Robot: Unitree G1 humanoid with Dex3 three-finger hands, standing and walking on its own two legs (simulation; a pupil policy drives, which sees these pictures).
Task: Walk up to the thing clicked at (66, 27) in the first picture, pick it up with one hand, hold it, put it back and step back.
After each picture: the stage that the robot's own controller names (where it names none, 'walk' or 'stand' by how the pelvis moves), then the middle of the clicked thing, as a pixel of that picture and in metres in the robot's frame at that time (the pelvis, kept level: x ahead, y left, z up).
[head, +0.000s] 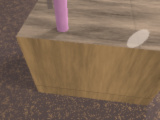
stand; (61, 10) +0.80 +0.15 +0.01
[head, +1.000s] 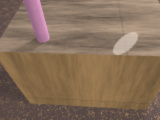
walk; (37, 19) +0.68 +0.27 +0.03
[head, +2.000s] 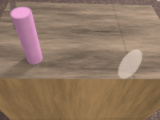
stand; (29, 39) +0.51 +0.24 +0.04
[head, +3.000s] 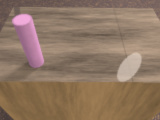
stand; (30, 44) +0.52 +0.24 +0.02
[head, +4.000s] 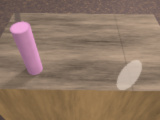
stand; (28, 51) +0.49 +0.25 +0.01
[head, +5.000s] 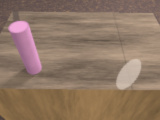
stand; (27, 50) +0.49 +0.26 +0.01
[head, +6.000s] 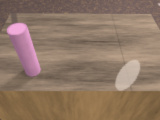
stand; (26, 52) +0.48 +0.26 +0.01
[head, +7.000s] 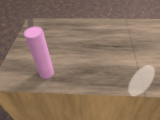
rise first; (41, 55) +0.48 +0.23 +0.02
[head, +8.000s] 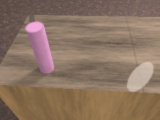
go down; (41, 50) +0.50 +0.23 +0.02
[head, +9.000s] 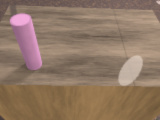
go down; (28, 45) +0.50 +0.22 +0.03
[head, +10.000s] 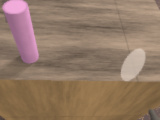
go down; (24, 36) +0.50 +0.21 +0.05
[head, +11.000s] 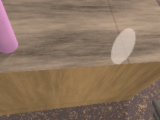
close in; out of the picture +0.50 +0.23 +0.09
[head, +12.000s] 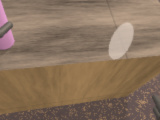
close; out of the picture +0.52 +0.23 +0.10
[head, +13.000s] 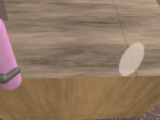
lift; (1, 58) +0.37 +0.25 +0.09
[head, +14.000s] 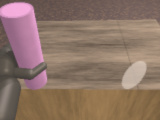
lift; (28, 52) +0.32 +0.17 +0.21
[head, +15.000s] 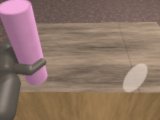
hold; (28, 49) +0.33 +0.17 +0.22
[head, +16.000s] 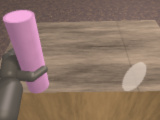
hold; (30, 56) +0.33 +0.17 +0.18
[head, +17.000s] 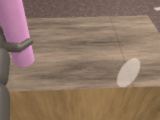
crouch; (16, 30) +0.42 +0.21 +0.21
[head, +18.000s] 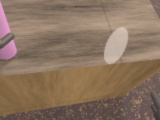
lower; out of the picture +0.50 +0.22 +0.07
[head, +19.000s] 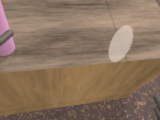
lower; out of the picture +0.50 +0.22 +0.10
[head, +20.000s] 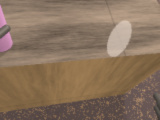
lower; out of the picture +0.51 +0.23 +0.10
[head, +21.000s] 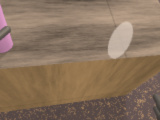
lower; out of the picture +0.51 +0.23 +0.10
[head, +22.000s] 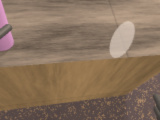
rest; out of the picture +0.51 +0.23 +0.10
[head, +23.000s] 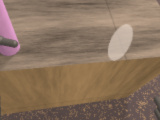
withdraw; out of the picture +0.50 +0.21 +0.09
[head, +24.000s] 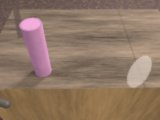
sink last; (38, 51) +0.46 +0.19 +0.06
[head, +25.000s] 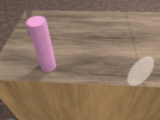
stand; (43, 46) +0.49 +0.21 +0.05
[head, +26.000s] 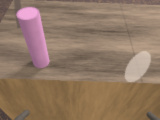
stand; (35, 41) +0.48 +0.21 +0.06
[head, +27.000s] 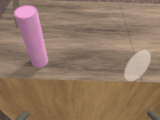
stand; (34, 40) +0.48 +0.21 +0.07
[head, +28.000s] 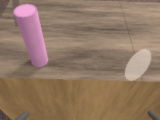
stand; (33, 39) +0.48 +0.21 +0.08
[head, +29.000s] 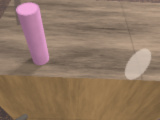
stand; (35, 37) +0.49 +0.20 +0.07
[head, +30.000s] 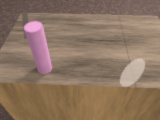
walk; (39, 50) +0.50 +0.21 +0.02
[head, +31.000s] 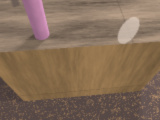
walk; (36, 14) +0.61 +0.23 +0.04
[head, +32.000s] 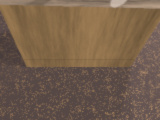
walk; out of the picture +0.91 +0.22 +0.05
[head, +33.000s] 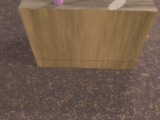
stand; out of the picture +1.09 +0.23 +0.03
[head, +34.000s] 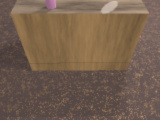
stand; out of the picture +1.07 +0.25 +0.01
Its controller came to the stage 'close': yes
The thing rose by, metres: 0.22
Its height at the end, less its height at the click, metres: +0.00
